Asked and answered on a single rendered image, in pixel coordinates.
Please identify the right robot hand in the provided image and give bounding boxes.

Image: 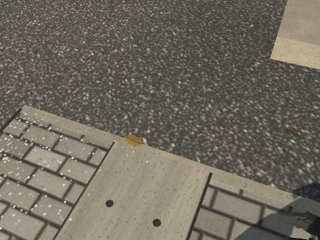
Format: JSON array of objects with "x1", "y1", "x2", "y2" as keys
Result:
[{"x1": 278, "y1": 211, "x2": 320, "y2": 240}]

